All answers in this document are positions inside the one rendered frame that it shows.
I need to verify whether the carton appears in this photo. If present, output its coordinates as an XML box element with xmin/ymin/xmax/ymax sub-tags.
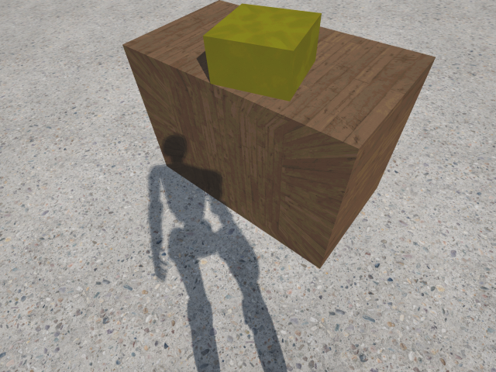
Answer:
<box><xmin>203</xmin><ymin>4</ymin><xmax>322</xmax><ymax>101</ymax></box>

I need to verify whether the pedestal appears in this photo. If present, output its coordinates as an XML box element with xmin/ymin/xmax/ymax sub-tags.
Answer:
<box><xmin>123</xmin><ymin>0</ymin><xmax>436</xmax><ymax>269</ymax></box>

